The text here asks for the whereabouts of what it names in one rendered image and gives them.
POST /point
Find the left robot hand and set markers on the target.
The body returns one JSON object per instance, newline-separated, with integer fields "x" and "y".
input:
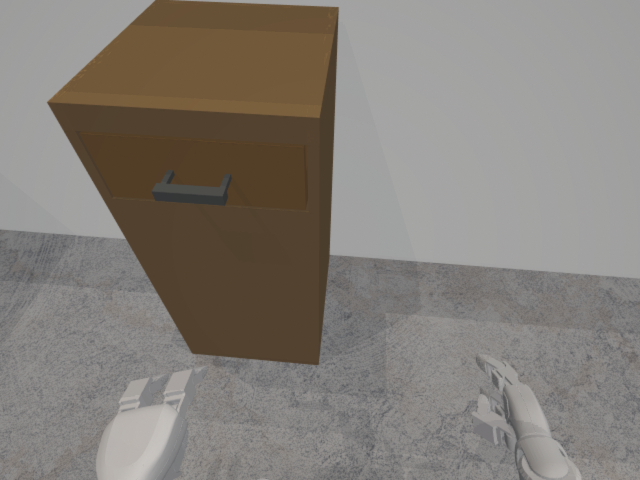
{"x": 144, "y": 442}

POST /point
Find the right robot hand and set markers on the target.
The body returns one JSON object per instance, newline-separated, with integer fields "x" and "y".
{"x": 518, "y": 412}

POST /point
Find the handle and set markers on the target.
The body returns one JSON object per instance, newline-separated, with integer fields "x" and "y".
{"x": 167, "y": 192}

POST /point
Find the robot right forearm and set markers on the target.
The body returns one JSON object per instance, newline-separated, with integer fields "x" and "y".
{"x": 540, "y": 457}

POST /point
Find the drawer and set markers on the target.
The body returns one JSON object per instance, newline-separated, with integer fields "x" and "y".
{"x": 263, "y": 174}

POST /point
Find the cabinet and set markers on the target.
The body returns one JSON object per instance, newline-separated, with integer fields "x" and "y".
{"x": 238, "y": 281}

